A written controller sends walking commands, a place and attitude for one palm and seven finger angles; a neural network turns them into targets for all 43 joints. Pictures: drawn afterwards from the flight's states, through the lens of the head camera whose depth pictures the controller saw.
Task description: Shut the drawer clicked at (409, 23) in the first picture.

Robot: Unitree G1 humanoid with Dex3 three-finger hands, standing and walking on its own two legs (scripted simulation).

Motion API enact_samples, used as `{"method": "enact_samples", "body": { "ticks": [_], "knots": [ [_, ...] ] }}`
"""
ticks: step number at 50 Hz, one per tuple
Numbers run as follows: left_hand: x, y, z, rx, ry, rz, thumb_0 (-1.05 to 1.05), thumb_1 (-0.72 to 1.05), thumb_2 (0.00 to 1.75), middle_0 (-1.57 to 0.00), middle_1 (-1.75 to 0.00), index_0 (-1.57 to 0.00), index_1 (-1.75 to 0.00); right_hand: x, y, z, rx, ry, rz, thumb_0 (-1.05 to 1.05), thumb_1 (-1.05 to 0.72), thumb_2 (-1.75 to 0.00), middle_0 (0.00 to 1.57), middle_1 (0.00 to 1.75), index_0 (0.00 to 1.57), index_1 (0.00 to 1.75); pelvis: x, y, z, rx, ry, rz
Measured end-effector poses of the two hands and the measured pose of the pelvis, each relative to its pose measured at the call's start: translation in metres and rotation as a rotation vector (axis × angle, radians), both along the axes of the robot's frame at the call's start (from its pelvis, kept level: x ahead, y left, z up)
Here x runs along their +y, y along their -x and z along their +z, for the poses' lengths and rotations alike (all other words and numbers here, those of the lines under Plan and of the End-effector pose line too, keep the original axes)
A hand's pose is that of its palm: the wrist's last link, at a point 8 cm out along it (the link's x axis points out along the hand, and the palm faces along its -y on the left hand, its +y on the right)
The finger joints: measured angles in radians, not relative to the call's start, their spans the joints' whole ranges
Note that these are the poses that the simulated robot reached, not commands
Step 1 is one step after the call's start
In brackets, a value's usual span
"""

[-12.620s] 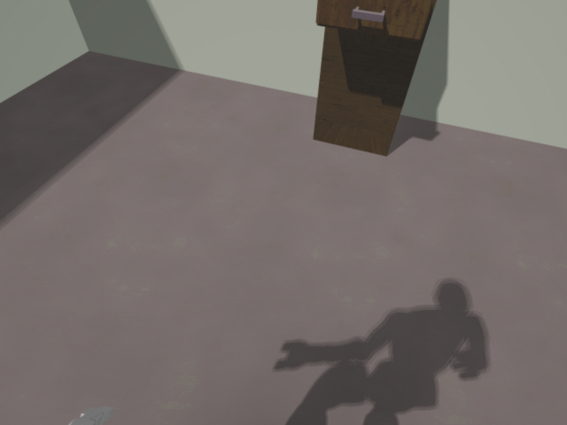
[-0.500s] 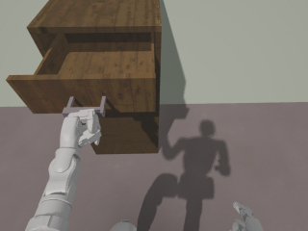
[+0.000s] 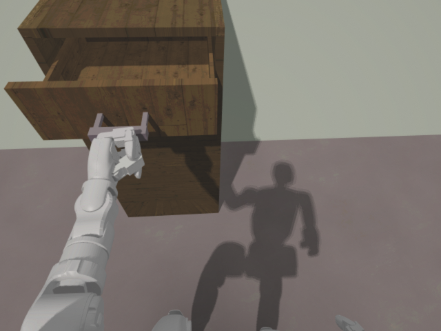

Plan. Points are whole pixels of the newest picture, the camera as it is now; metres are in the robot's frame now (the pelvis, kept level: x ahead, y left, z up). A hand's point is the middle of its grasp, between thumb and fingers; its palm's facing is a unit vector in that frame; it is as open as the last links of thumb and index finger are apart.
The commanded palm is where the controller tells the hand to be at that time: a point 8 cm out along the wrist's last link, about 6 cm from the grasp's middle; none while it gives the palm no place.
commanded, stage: push the drawer shut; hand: left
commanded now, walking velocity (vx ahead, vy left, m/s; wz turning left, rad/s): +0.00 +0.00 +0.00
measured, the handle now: (120, 126) +0.48 +0.21 +0.08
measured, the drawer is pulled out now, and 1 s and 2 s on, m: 0.17 0.04 0.00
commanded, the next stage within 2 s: pull the fist back off the drawer in 1.72 s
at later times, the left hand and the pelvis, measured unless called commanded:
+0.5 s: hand (143, 134) +0.46 +0.16 +0.08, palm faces +0.07 -1.00 -0.02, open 2.9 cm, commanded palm +0.46 +0.21 +0.08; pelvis -0.01 +0.00 -0.01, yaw +0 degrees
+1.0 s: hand (146, 109) +0.53 +0.17 +0.08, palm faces +0.07 -1.00 -0.02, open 3.0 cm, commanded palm +0.53 +0.21 +0.08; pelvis +0.01 +0.01 -0.02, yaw -2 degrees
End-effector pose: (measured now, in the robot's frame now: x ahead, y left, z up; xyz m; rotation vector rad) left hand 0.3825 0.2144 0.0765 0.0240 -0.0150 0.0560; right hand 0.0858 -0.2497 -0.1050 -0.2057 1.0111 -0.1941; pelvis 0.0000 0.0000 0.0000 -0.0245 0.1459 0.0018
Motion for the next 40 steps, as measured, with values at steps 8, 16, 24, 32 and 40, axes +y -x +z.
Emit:
{"method": "enact_samples", "body": {
  "ticks": [8, 16, 24, 32, 40],
  "knots": [
    [-0.001, -0.016, 0.002, -0.001, 0.002, 0.009, -0.02, 0.78, 0.95, -1.4, -1.6, -1.4, -1.6, -0.002, 0.013, -0.005, 0.039, 0.003, -0.012, 0.01, -0.91, -0.9, 0.2, 0.3, 0.2, 0.3, 0.001, 0.001, -0.003, 0.018, 0.003, -0.001],
    [-0.001, -0.033, 0.002, 0.007, 0.004, 0.008, -0.02, 0.78, 0.96, -1.4, -1.6, -1.4, -1.6, -0.005, 0.03, -0.008, 0.087, 0.01, -0.031, 0.0, -0.91, -0.9, 0.2, 0.3, 0.2, 0.3, 0.0, 0.003, -0.006, 0.036, 0.006, -0.003],
    [0.001, -0.054, 0.003, 0.02, 0.006, 0.01, -0.02, 0.77, 0.96, -1.4, -1.6, -1.4, -1.6, -0.01, 0.052, -0.011, 0.142, 0.025, -0.058, 0.0, -0.91, -0.9, 0.2, 0.3, 0.2, 0.3, -0.002, 0.005, -0.01, 0.066, 0.011, -0.006],
    [0.002, -0.077, 0.003, 0.03, 0.007, 0.016, -0.02, 0.77, 0.96, -1.4, -1.6, -1.4, -1.6, -0.013, 0.074, -0.013, 0.212, 0.041, -0.085, 0.0, -0.91, -0.9, 0.2, 0.3, 0.2, 0.3, -0.001, 0.004, -0.013, 0.101, 0.017, -0.009],
    [0.003, -0.101, 0.004, 0.041, 0.007, 0.017, -0.02, 0.78, 0.96, -1.4, -1.6, -1.4, -1.6, -0.011, 0.093, -0.012, 0.277, 0.049, -0.111, 0.0, -0.91, -0.9, 0.2, 0.3, 0.2, 0.3, 0.002, 0.001, -0.016, 0.138, 0.023, -0.015]
  ]
}}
